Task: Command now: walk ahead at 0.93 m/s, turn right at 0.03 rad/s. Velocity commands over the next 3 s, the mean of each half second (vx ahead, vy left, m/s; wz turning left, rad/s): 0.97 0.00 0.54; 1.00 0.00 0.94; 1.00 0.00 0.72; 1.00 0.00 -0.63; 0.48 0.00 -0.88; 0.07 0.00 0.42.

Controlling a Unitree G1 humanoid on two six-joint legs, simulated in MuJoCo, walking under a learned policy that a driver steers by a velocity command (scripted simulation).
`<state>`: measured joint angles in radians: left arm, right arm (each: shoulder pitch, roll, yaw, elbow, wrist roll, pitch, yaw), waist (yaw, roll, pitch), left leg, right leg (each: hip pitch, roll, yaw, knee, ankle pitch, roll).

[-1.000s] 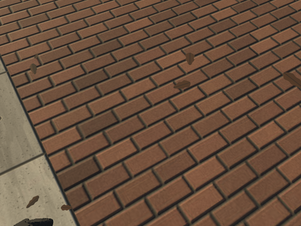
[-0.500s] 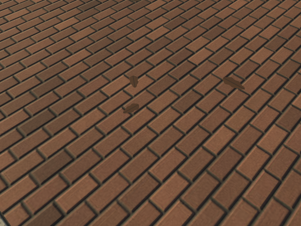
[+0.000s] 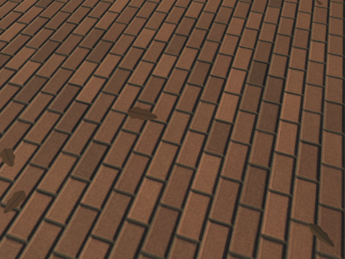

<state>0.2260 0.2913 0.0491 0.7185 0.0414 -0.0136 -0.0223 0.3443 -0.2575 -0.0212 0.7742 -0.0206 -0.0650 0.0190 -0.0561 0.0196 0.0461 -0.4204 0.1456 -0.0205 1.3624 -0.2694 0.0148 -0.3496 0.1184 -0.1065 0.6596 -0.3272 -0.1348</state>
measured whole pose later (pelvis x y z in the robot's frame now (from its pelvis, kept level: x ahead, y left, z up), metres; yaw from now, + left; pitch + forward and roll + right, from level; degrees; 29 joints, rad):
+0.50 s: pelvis +0.46 +0.01 +0.01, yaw +19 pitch -1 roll +2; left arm 0.05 0.20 -0.06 0.61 0.08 -0.08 -0.01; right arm 0.50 -0.30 -0.06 0.93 -0.02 -0.03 0.00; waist -0.07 0.01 0.02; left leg -0.22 -0.23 -0.02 0.51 -0.27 0.20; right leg -0.61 -0.08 0.16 1.28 -0.32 0.04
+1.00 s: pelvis +0.90 +0.09 +0.02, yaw +47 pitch +2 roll -3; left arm 0.53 0.33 0.05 0.89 0.03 -0.10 0.00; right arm 0.00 -0.36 -0.05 0.60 -0.04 0.00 0.09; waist 0.08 0.06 0.00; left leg -0.81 0.05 0.05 1.12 -0.09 0.10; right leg 0.05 -0.01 -0.21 0.28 -0.37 0.03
